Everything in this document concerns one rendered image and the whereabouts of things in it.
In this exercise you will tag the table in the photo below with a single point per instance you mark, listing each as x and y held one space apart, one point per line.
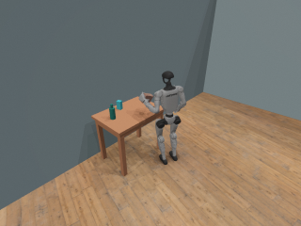
130 118

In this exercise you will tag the robot left hand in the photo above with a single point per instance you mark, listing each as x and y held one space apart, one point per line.
142 97

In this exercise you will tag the robot left thigh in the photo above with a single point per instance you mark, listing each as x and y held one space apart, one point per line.
159 127

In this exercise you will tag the right robot forearm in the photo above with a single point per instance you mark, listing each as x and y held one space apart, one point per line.
180 106

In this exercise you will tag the robot left upper arm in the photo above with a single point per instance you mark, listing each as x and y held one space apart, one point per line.
157 98

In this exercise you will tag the sponge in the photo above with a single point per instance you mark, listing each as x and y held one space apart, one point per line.
148 96

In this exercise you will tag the robot left shin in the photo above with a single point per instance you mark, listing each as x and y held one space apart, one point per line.
162 148

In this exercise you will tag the robot right upper arm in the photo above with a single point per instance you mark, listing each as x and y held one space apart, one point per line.
181 95

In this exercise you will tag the left robot forearm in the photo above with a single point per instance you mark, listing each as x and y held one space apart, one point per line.
149 106

